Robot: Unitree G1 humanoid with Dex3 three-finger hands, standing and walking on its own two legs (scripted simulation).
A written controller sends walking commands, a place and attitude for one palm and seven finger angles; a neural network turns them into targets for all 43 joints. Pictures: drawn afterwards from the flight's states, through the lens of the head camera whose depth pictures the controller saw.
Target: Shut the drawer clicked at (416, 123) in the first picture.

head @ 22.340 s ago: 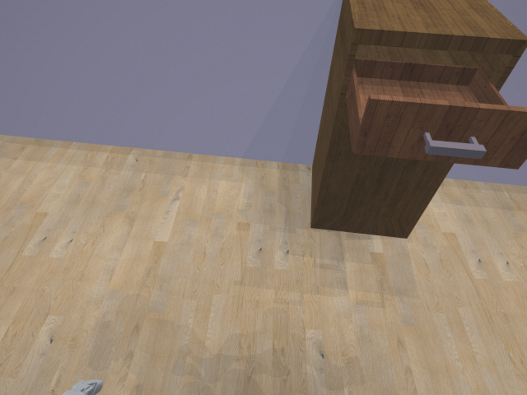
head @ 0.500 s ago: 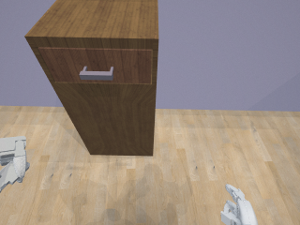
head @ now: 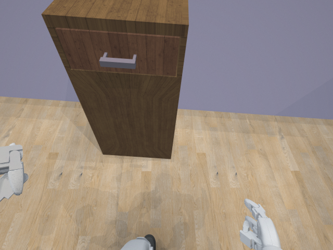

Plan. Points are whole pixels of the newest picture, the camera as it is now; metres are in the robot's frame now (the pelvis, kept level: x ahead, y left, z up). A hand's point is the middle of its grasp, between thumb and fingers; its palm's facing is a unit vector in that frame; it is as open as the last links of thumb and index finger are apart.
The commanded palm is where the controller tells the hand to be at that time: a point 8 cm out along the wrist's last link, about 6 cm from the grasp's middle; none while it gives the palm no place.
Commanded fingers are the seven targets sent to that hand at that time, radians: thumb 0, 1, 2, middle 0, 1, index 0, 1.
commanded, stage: step back with the hand held close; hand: left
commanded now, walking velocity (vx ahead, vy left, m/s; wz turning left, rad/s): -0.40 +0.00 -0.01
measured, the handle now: (119, 59) +0.69 +0.22 +0.03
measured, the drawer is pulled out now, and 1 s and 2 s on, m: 0.00 0.00 0.00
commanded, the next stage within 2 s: stop stepping back and stand still in 0.46 s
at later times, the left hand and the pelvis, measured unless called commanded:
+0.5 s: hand out of the picture +0.12 +0.28 +0.18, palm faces +0.32 -0.86 -0.41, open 3.2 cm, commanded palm +0.06 +0.32 +0.19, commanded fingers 0.00 0.90 0.90 -1.40 -1.60 -1.40 -1.60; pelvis -0.08 +0.04 +0.00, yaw -1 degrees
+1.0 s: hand out of the picture -0.01 +0.32 +0.19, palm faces +0.29 -0.83 -0.48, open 3.2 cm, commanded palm -0.05 +0.36 +0.19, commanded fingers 0.00 0.90 0.90 -1.40 -1.60 -1.40 -1.60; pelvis -0.20 +0.09 +0.00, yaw -5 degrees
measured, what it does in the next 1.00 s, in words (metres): walks backwards: right foot, then left foot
